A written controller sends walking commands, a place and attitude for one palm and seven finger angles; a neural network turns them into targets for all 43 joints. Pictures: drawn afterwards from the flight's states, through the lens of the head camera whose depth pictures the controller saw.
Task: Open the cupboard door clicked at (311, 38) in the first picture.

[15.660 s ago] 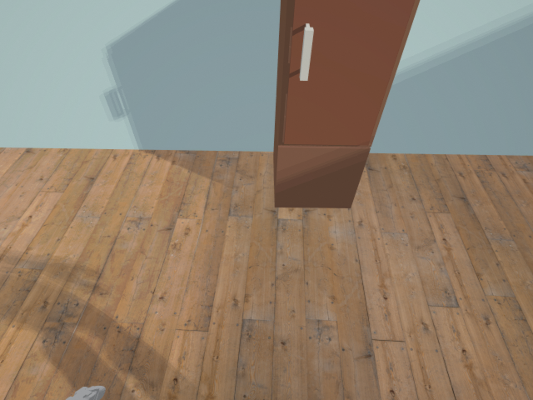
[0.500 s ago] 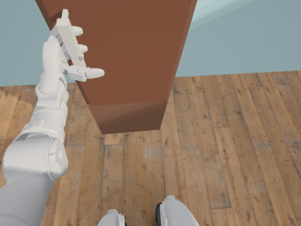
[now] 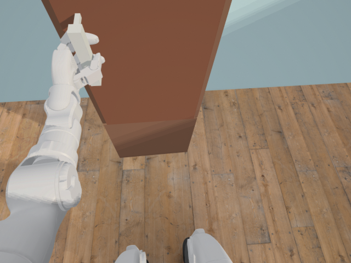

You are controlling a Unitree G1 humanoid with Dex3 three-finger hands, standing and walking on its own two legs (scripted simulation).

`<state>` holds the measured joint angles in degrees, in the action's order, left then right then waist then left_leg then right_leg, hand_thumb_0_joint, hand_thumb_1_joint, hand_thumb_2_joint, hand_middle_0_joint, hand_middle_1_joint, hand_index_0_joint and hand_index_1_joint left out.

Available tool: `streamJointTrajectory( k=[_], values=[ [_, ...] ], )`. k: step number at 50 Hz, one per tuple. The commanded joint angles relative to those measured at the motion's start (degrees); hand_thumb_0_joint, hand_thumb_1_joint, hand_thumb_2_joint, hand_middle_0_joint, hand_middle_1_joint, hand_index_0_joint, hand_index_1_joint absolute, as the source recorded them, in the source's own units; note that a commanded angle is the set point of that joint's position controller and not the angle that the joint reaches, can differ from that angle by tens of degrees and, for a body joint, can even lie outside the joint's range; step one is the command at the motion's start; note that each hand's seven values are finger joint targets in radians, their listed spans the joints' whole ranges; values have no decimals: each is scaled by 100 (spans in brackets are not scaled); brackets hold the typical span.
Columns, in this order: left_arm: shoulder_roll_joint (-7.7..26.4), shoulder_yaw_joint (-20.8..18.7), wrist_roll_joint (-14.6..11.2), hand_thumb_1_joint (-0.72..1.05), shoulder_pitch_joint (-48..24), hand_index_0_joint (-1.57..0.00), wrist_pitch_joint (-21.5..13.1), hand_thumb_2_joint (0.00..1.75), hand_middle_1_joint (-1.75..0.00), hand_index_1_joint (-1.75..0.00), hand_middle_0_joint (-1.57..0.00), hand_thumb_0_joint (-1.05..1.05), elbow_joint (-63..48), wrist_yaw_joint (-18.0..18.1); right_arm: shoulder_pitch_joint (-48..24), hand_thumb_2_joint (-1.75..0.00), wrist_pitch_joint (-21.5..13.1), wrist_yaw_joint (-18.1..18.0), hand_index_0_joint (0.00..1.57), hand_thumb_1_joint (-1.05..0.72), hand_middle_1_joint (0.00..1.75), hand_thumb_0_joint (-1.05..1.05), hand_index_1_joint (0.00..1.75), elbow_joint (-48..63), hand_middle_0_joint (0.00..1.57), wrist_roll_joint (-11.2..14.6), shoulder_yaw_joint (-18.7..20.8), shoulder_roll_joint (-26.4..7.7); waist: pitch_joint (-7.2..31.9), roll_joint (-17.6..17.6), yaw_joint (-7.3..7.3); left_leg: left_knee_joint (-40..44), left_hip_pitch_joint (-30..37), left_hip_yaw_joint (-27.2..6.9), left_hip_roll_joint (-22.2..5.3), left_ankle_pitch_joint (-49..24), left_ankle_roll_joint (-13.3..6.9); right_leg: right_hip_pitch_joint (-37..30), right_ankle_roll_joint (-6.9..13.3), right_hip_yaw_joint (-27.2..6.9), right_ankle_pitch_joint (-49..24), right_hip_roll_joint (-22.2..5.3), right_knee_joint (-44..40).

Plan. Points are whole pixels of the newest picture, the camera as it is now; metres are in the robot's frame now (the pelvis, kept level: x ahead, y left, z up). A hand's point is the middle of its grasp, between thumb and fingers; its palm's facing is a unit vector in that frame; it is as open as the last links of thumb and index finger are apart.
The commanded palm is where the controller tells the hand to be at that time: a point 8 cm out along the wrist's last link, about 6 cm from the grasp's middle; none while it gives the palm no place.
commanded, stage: pull the door open along its arc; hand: left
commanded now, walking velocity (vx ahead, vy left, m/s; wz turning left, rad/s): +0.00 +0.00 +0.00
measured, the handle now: (87, 52) +0.58 +0.15 +0.09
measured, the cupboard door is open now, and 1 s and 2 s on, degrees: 0 44 43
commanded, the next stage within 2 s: open thumb and fingers to let go in 1.12 s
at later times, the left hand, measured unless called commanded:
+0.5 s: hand (101, 92) +0.46 +0.11 +0.09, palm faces -0.03 -1.00 -0.01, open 6.3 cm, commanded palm +0.40 +0.16 +0.09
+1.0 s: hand (161, 146) +0.33 +0.00 +0.10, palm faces +0.23 -0.97 -0.05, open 6.7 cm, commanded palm +0.24 +0.02 +0.09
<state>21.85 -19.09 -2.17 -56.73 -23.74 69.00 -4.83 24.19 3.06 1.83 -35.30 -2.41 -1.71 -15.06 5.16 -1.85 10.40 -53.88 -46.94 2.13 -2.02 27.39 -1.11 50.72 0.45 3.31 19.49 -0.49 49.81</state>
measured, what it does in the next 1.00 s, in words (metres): stands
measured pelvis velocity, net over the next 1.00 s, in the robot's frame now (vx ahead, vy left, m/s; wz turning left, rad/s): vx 0.02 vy -0.03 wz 0.04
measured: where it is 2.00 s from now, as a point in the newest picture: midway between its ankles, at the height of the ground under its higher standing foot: outside the picture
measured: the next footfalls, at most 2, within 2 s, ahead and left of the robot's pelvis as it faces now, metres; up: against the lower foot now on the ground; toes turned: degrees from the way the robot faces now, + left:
none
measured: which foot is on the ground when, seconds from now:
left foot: down 0.00-1.00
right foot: down 0.00-1.00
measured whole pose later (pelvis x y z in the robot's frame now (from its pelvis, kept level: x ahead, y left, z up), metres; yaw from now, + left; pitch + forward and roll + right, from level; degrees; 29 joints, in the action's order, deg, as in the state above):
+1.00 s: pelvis +0.02 -0.03 +0.02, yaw +2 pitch +8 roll +0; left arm -4.9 19.8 3.5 -0.6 -2.9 5.8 32.4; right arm 6.9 3.3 5.0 -30.6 -2.9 -1.3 -8.0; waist 5.7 -2.9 0.8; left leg -44.6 -26.2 0.2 -2.2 26.2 1.8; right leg 31.2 2.9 5.2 21.7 -0.1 44.9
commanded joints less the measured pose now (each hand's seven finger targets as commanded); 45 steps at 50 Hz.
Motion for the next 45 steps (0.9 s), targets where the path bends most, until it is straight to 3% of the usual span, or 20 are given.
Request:
streamJointTrajectory(
  k=[1,3,7,14,15,20,25,26,27,29,31,33,35,36,39,41,42,45],
  values=[
    [1011,117,11,90,-2764,-40,-405,90,-135,-135,-40,0,-1229,28,1025,-90,-90,-62,20,-90,30,0,30,192,20,-4,387,-974,2694,-324,170,540,1396,-378,168,-2352,20,-1562,53,-110,-1846,260,-325],
    [1040,121,16,90,-2823,-40,-409,90,-135,-135,-40,0,-1199,37,1028,-90,-89,-76,20,-90,30,0,30,185,20,-2,394,-991,2702,-308,221,530,1393,-384,167,-2375,12,-1533,46,-119,-1873,249,-327],
    [1119,-21,-8,90,-2435,-40,-421,90,-135,-135,-40,0,-1326,-3,1015,-90,-89,-68,20,-90,30,0,30,280,20,-6,400,-1001,2968,-442,24,535,1505,-361,188,-2576,24,-1719,82,-120,-2013,252,-273],
    [851,7,-247,90,-1139,-40,-335,90,-135,-135,-40,0,-1957,-130,814,-90,-18,-24,20,-90,30,0,30,537,20,104,452,-937,2995,-119,-308,715,1405,-197,188,-2784,15,-2418,90,-143,-2506,275,-356],
    [758,60,-272,90,-902,-40,-313,90,-135,-135,-40,0,-2138,-137,749,-90,-19,-11,20,-90,30,0,30,594,20,126,455,-908,2990,-228,-372,751,1434,-159,197,-2794,17,-2480,95,-154,-2537,271,-384],
    [176,381,-479,90,547,-40,-165,90,-135,-135,-40,0,-3176,-106,470,-90,-52,49,20,-90,30,0,30,824,20,230,504,-803,2742,140,-597,984,1396,-35,171,-2982,-18,-2965,99,-145,-2875,246,-502],
    [-468,815,-568,90,2017,-40,3,90,-135,-135,-40,0,-4541,75,125,-90,-190,84,20,-90,30,0,30,1008,20,293,529,-657,2568,74,-815,1168,1665,51,147,-3281,-17,-3234,108,-138,-3108,183,-602],
    [-793,273,-938,90,2002,-40,34,90,-135,-135,-40,0,-5100,878,-184,-90,-258,115,20,-90,30,0,30,1062,20,281,523,-500,2419,59,-1111,1198,1582,49,173,-3165,96,-3176,97,0,-2854,226,-715],
    [-1222,806,-731,90,2322,-40,102,90,-135,-135,-40,0,-5206,1311,-264,-90,-319,149,20,-90,30,0,30,1055,20,229,493,-492,2188,246,-977,1240,1670,14,165,-2993,107,-3087,80,64,-2646,241,-741],
    [-1643,1110,-467,90,2721,-40,195,90,-135,-135,-40,0,-5522,1990,-391,-90,-373,199,20,-90,30,0,30,1001,20,147,501,-454,2030,380,-924,1259,1703,8,157,-2865,132,-3018,75,100,-2508,208,-737],
    [-2172,1621,-108,90,2794,-40,260,90,-135,-135,-40,0,-5996,2594,-551,-90,-433,241,20,-90,30,0,30,1005,20,49,501,-366,2036,215,-915,1259,1856,12,154,-2889,155,-2985,89,113,-2445,163,-724],
    [-2350,1730,174,90,3180,-40,340,90,-135,-135,-40,0,-6411,3187,-710,-90,-472,231,20,-90,30,0,30,1043,20,-45,525,-287,2285,411,-1014,1239,1949,17,148,-2940,157,-3206,106,68,-2513,130,-709],
    [-2868,2268,506,90,3429,-40,539,90,-135,-135,-40,0,-6585,3643,-972,-90,-445,233,20,-90,30,0,30,1059,20,-107,473,-188,2055,348,-1024,1274,1906,11,154,-2823,177,-3181,134,82,-2431,78,-712],
    [-2966,2422,705,90,3418,-40,646,90,-135,-135,-40,0,-6652,3866,-1087,-90,-417,230,20,-90,30,0,30,1044,20,-135,473,-169,1967,420,-1007,1266,1887,-14,149,-2743,180,-3142,146,84,-2329,66,-712],
    [-3475,3058,1177,90,3711,-40,963,90,-135,-135,-40,0,-6822,4204,-1361,-90,-344,190,20,-90,30,0,30,1053,20,-201,460,-52,1919,400,-975,1198,2016,-40,137,-2693,155,-3073,191,101,-2233,51,-710],
    [-3877,3448,1027,90,4075,-40,1155,90,-135,-135,-40,0,-6997,4149,-1610,-90,-297,188,20,-90,30,0,30,1116,20,-125,417,7,1850,435,-986,1235,2128,-59,174,-2524,156,-3197,209,129,-2140,53,-824],
    [-3998,3561,930,90,4222,-40,1240,90,-135,-135,-40,0,-7037,4117,-1683,-90,-281,170,20,-90,30,0,30,1135,20,-104,399,11,1796,667,-970,1267,2164,-98,173,-2510,146,-3271,204,145,-2173,63,-884],
    [-4302,3943,790,90,4781,-40,1449,90,-135,-135,-40,0,-7580,4016,-1921,-90,-232,203,20,-90,30,0,30,1195,20,-46,331,102,1752,492,-1014,1260,2303,-104,205,-2572,147,-3446,190,128,-2414,23,-911]
  ],
)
